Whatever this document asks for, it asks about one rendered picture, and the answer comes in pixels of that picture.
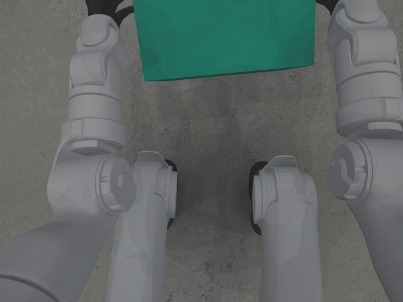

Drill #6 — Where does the right robot hand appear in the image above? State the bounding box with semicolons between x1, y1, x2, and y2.
315;0;339;15

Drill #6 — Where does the left robot forearm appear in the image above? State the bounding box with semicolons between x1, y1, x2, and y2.
47;14;129;204

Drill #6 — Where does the right robot forearm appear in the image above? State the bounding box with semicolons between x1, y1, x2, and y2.
326;0;403;140

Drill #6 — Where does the left robot upper arm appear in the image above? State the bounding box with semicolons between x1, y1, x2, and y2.
0;154;137;302

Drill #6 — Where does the robot right foot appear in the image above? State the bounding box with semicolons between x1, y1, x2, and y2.
249;162;268;235

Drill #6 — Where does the left robot hand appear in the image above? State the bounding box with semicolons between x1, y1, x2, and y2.
85;0;134;29

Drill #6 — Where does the right robot upper arm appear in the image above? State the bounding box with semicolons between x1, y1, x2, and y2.
326;138;403;302

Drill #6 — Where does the carton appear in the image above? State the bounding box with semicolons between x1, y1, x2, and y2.
133;0;315;81

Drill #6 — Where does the left robot thigh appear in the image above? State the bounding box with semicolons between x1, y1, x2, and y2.
105;161;178;302

